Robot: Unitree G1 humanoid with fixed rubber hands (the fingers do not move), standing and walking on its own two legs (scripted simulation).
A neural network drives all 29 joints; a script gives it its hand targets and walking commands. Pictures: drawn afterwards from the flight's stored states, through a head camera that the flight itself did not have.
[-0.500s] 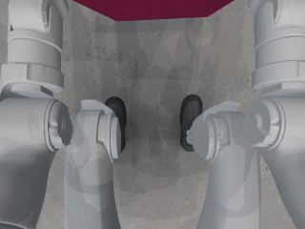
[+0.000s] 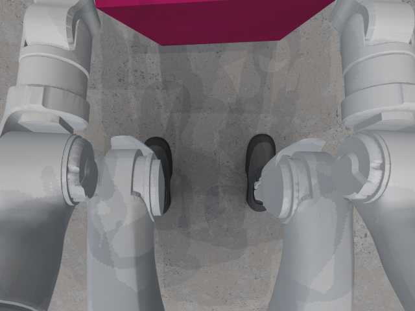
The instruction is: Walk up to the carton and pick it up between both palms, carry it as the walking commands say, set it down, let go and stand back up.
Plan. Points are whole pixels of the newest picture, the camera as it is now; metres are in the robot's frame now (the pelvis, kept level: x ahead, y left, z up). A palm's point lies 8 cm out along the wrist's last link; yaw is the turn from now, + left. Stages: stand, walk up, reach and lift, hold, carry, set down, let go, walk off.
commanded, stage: set down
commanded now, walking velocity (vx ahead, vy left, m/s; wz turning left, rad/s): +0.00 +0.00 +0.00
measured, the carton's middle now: out of the picture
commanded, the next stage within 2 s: none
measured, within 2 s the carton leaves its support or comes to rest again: rests again in 0.48 s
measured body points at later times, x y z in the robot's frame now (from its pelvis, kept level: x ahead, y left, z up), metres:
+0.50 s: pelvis +0.00 -0.01 -0.01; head +0.38 +0.00 +0.23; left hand +0.56 +0.17 -0.19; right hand +0.56 -0.18 -0.18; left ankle +0.13 +0.13 -0.37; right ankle +0.14 -0.13 -0.37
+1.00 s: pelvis +0.00 -0.01 -0.02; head +0.37 -0.01 +0.22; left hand +0.56 +0.17 -0.19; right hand +0.56 -0.19 -0.20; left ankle +0.13 +0.13 -0.37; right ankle +0.14 -0.13 -0.37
